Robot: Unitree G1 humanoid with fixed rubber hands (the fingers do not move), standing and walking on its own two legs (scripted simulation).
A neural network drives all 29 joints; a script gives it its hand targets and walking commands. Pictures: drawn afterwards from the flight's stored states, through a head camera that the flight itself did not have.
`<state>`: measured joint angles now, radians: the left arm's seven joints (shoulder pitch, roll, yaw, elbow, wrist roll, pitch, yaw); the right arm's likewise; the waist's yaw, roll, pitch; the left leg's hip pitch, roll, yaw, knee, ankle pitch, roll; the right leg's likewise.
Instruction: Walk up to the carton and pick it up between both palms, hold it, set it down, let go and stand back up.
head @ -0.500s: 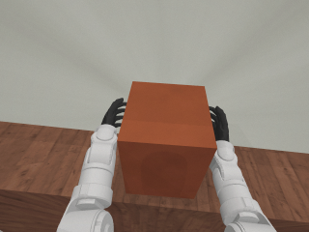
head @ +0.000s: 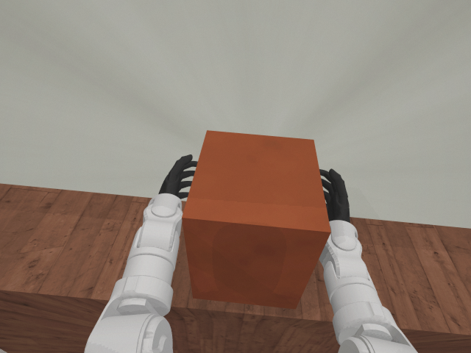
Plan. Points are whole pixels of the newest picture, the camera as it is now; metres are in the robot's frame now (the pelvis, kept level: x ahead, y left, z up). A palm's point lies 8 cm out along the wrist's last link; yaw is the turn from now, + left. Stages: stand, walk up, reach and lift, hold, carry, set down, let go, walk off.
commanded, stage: set down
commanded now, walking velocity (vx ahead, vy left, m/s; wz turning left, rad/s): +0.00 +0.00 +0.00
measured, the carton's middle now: (251, 221) +0.37 -0.05 +0.04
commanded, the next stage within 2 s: none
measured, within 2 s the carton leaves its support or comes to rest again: rests again in 0.86 s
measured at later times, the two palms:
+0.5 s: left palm (175, 201) +0.40 +0.09 +0.06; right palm (332, 216) +0.36 -0.20 +0.07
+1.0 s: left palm (179, 209) +0.40 +0.09 +0.04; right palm (334, 228) +0.34 -0.20 +0.05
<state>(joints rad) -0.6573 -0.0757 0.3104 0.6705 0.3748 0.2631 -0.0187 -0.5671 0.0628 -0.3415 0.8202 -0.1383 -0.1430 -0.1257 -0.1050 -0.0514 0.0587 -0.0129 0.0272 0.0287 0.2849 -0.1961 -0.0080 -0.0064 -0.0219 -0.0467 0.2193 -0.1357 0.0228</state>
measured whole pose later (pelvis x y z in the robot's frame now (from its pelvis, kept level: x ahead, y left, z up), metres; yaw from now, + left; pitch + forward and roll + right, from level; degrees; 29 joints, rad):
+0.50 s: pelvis +0.00 -0.01 +0.00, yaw +0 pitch +1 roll -1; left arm -0.71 -0.05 0.36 0.86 0.37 0.10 0.00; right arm -0.60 0.09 -0.45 0.88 -0.26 -0.21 -0.11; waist -0.09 -0.04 0.02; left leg -0.11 0.04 0.04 0.28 -0.18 -0.02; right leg -0.12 -0.02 -0.06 0.24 -0.13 0.01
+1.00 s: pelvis +0.00 -0.01 +0.00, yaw -1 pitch +4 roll -1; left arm -0.73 -0.06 0.39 1.00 0.38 -0.04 0.03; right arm -0.59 0.10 -0.56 0.94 -0.34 -0.31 -0.10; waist -0.07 -0.02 -0.02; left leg -0.20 0.04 0.06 0.30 -0.18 -0.01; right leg -0.20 -0.01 -0.06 0.23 -0.11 0.01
